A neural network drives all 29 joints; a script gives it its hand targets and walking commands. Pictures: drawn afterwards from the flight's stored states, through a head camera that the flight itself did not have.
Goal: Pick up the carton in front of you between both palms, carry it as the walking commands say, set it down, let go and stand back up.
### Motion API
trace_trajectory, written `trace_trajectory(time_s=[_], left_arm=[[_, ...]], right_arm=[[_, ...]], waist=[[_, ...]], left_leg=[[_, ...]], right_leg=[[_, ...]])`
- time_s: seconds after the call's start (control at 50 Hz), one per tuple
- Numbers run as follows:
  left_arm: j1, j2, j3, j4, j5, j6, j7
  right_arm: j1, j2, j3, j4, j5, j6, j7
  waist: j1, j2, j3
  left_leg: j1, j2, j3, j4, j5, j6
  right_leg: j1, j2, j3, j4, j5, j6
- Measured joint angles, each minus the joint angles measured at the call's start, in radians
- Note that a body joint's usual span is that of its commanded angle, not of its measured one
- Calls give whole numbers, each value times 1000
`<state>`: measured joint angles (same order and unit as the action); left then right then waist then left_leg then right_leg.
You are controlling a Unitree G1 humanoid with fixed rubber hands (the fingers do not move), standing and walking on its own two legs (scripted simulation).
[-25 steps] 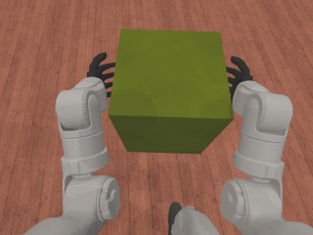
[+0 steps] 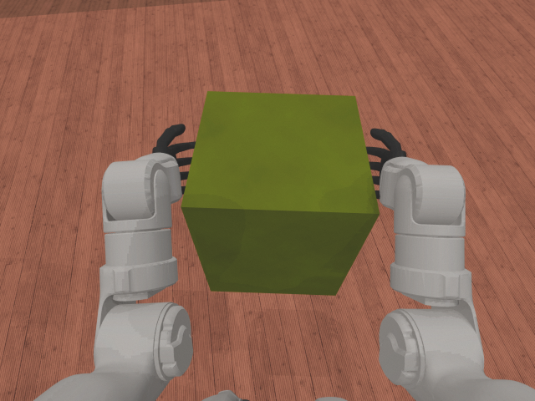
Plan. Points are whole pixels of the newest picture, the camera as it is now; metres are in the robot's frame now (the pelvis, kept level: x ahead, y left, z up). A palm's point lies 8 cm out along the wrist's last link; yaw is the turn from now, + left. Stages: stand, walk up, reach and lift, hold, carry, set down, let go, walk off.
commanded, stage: carry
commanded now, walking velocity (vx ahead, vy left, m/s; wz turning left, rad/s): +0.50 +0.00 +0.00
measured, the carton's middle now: (276, 201) +0.39 -0.01 +0.07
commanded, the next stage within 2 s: none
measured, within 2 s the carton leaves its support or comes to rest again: neither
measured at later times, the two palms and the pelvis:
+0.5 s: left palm (183, 47) +0.65 +0.14 +0.18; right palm (348, 33) +0.69 -0.16 +0.18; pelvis +0.29 -0.04 +0.04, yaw +1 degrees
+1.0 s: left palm out of the picture +0.98 +0.12 +0.23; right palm out of the picture +0.95 -0.18 +0.23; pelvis +0.58 +0.00 +0.08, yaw +0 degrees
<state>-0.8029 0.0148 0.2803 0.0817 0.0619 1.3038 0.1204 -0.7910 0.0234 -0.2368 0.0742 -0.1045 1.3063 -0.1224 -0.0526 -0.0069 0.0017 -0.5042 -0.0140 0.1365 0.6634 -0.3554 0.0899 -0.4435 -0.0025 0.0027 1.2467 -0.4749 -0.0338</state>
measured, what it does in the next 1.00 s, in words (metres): climbs: right foot, then left foot 0.03 m higher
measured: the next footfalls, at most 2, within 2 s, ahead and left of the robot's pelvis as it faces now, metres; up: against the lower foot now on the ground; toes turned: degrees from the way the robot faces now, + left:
right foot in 0.30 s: +0.37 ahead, -0.12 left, +0.03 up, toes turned -6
left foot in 0.72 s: +0.61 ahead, +0.09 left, +0.06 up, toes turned +7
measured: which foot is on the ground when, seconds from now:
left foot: down 0.00-0.32, up 0.34-0.70, down 0.72-1.00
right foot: up 0.00-0.28, down 0.30-0.74, up 0.76-1.00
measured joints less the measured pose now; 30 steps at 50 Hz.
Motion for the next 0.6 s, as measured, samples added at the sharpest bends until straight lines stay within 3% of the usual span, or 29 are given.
trace_trajectory(time_s=[0.04,0.1,0.2,0.3,0.34,0.4,0.44,0.52,0.6], left_arm=[[1,-12,-3,-1,16,13,0],[0,-26,-3,-41,31,21,0],[-4,-36,4,-126,41,24,0],[-26,-23,4,-90,33,27,0],[-40,-27,-11,-32,36,9,0],[-26,-28,-33,19,30,7,6],[-6,-24,-40,15,9,13,14],[4,-21,-32,-35,-19,13,29],[-14,-27,-12,-79,-26,4,32]], right_arm=[[19,-12,7,-5,26,7,-8],[19,-20,-2,-34,56,9,-19],[-17,-18,-21,-77,70,2,-26],[-52,-27,-27,-40,63,15,-25],[-55,-48,-31,-11,62,18,-18],[-43,-52,-45,27,52,28,-8],[-40,-43,-51,28,40,40,-8],[-43,-22,-59,-23,21,48,-8],[-48,-12,-64,-86,14,44,-8]], waist=[[-20,7,12],[-36,11,30],[-33,6,23],[15,22,-21],[56,44,-20],[107,24,-9],[127,17,6],[144,12,33],[141,13,28]], left_leg=[[59,4,-8,-57,-3,-4],[136,11,-17,-124,-16,-5],[251,17,-27,-193,-70,-24],[349,51,-40,-145,-188,-64],[299,80,-70,82,-192,-67],[114,27,-140,530,-137,-52],[-1,15,-136,663,-89,-38],[-175,31,-117,639,-50,-32],[-263,59,-98,453,-24,-47]], right_leg=[[-106,2,-8,71,45,-10],[-229,-10,-22,35,85,-12],[-320,-39,-48,-221,146,3],[-188,-4,-135,-590,219,-20],[-146,17,-162,-570,216,-29],[-86,21,-152,-569,138,-36],[-31,20,-145,-622,135,-29],[68,15,-137,-710,117,-28],[156,11,-127,-767,78,-15]])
